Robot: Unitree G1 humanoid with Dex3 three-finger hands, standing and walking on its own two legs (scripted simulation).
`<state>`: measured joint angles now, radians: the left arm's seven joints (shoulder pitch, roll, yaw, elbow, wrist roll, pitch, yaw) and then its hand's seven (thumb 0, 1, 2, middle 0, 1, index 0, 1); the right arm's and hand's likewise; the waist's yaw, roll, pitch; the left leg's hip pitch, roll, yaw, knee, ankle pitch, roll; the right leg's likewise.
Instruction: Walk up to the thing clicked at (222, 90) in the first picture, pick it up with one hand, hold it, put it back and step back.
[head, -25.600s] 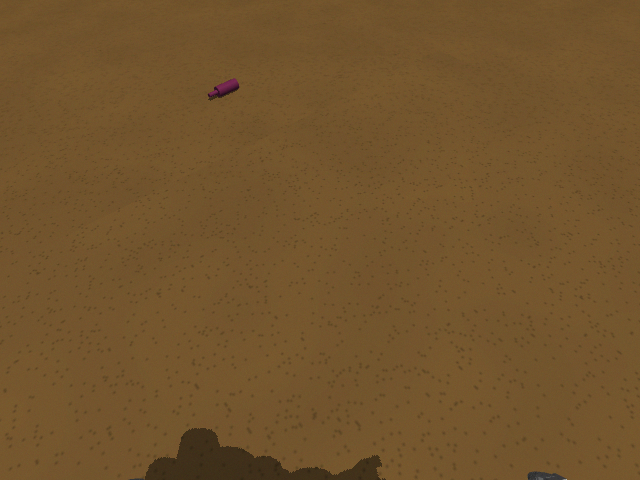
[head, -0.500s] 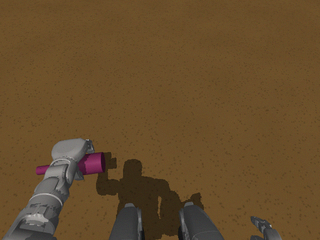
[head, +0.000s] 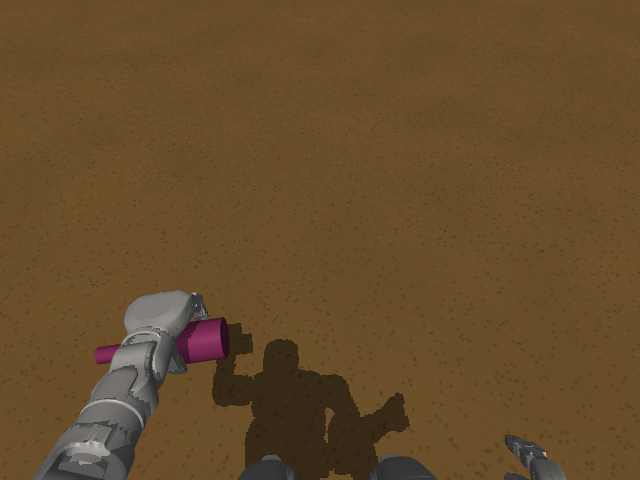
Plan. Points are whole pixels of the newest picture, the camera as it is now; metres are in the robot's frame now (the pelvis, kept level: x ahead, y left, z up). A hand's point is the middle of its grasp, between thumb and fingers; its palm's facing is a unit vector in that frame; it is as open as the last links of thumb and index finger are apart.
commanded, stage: hold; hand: left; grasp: from above
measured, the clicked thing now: (162, 346) +0.32 +0.25 -0.11
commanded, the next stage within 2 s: crouch in 1.84 s
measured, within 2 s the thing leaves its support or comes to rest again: neither
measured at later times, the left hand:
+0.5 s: hand (169, 327) +0.32 +0.21 -0.04, palm faces -0.46 -0.04 -0.89, open 9.0 cm
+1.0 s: hand (171, 334) +0.30 +0.20 -0.02, palm faces -0.45 -0.04 -0.89, open 9.0 cm
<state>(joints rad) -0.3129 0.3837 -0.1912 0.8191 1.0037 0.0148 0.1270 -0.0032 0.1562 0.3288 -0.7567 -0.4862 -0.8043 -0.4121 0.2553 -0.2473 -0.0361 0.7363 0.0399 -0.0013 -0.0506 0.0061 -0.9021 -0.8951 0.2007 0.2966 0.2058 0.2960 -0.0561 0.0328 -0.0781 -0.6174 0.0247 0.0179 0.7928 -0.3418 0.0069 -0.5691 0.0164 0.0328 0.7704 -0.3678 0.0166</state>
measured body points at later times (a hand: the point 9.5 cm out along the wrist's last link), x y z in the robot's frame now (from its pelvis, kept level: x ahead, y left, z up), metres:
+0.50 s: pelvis +0.02 +0.00 +0.02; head +0.04 -0.02 +0.47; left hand +0.34 +0.21 +0.01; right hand +0.13 -0.27 -0.10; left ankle +0.03 +0.11 -0.71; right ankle +0.01 -0.13 -0.71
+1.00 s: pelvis +0.01 -0.01 +0.03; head +0.02 -0.03 +0.48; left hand +0.32 +0.20 +0.03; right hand +0.14 -0.27 -0.09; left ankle +0.03 +0.11 -0.71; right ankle +0.01 -0.13 -0.71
